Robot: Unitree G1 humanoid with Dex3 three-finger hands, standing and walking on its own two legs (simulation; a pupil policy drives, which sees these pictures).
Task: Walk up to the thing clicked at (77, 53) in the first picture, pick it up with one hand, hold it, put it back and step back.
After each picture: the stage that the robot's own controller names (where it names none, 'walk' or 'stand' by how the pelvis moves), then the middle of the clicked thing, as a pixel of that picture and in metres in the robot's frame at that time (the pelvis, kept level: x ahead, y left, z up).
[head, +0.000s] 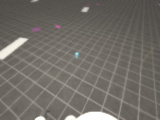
stand; (76, 55) +1.33 +0.29 -0.72
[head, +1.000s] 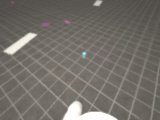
walk; (84, 55) +1.21 +0.21 -0.71
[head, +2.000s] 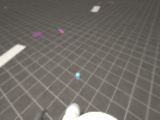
walk; (77, 76) +0.75 +0.21 -0.71
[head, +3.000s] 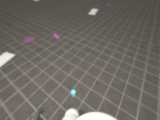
walk; (73, 93) +0.45 +0.21 -0.69
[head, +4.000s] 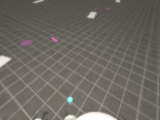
stand; (70, 100) +0.37 +0.22 -0.72
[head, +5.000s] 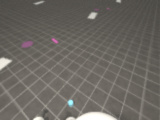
stand; (70, 103) +0.34 +0.21 -0.72
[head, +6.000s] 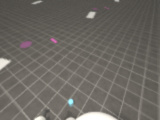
stand; (71, 102) +0.35 +0.21 -0.73
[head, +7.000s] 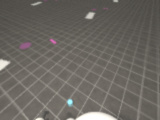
stand; (70, 103) +0.35 +0.22 -0.73
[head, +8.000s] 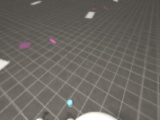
stand; (70, 103) +0.34 +0.22 -0.73
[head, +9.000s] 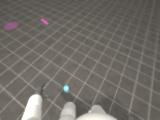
go down; (66, 89) +0.37 +0.23 -0.65
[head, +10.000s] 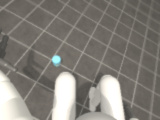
go down; (56, 61) +0.44 +0.25 -0.29
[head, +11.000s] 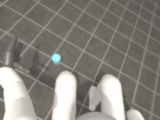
close in; (56, 59) +0.44 +0.25 -0.28
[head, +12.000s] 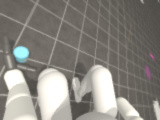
close in; (21, 55) +0.43 +0.29 -0.22
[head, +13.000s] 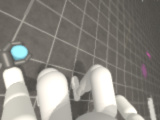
close; (19, 54) +0.41 +0.29 -0.23
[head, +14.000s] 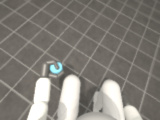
lift; (57, 70) +0.32 +0.24 -0.07
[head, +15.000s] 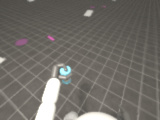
hold; (65, 75) +0.33 +0.17 +0.04
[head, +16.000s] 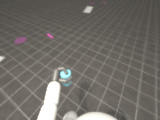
hold; (66, 77) +0.33 +0.17 +0.00
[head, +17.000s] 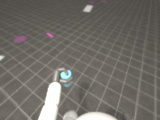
hold; (66, 78) +0.32 +0.17 -0.01
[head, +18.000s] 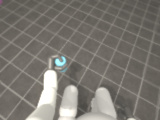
crouch; (61, 64) +0.40 +0.20 -0.08
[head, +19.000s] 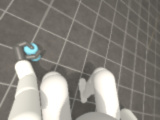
lower; (33, 52) +0.44 +0.27 -0.21
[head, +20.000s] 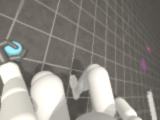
lower; (15, 52) +0.44 +0.29 -0.23
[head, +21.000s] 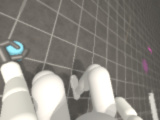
lower; (16, 51) +0.44 +0.29 -0.23
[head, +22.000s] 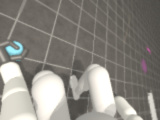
lower; (16, 52) +0.44 +0.29 -0.23
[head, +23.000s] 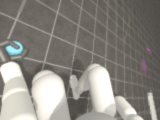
lower; (16, 51) +0.44 +0.29 -0.23
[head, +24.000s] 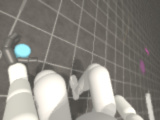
open; (22, 53) +0.43 +0.26 -0.23
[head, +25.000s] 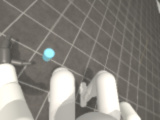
stand; (48, 55) +0.43 +0.24 -0.25
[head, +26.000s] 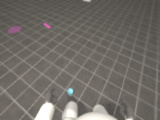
stand; (70, 92) +0.38 +0.18 -0.61
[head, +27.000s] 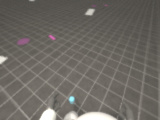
stand; (72, 100) +0.37 +0.18 -0.67
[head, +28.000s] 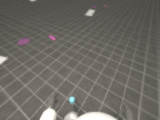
stand; (72, 100) +0.37 +0.18 -0.67
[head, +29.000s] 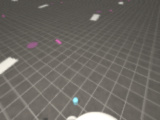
stand; (75, 101) +0.40 +0.17 -0.72
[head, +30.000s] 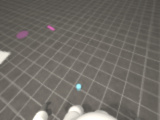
walk; (78, 87) +0.44 +0.13 -0.70
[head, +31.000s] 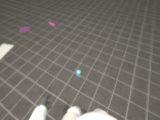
walk; (78, 73) +0.68 +0.17 -0.70
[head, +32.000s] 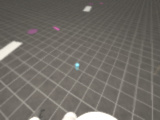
stand; (77, 66) +0.97 +0.22 -0.70
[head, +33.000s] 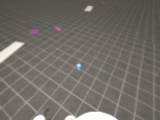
stand; (78, 67) +0.96 +0.19 -0.72
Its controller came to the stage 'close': yes
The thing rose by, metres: 0.71
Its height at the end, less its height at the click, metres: +0.00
